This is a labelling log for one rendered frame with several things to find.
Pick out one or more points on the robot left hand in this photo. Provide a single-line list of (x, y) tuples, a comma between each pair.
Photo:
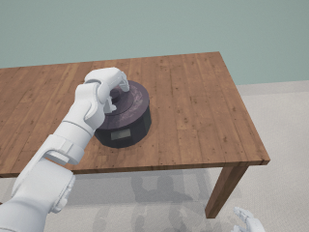
[(113, 77)]

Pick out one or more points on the table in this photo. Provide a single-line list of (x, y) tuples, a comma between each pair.
[(198, 119)]

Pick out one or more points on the left robot upper arm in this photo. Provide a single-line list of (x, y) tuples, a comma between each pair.
[(46, 189)]

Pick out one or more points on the lid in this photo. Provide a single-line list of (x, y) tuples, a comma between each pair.
[(132, 106)]

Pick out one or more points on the left robot forearm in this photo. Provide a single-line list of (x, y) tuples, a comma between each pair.
[(67, 143)]

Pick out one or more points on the pot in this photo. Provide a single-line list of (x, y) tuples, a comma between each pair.
[(127, 136)]

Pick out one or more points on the robot right hand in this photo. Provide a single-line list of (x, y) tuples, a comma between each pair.
[(252, 224)]

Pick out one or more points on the knob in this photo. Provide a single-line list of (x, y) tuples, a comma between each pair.
[(115, 94)]

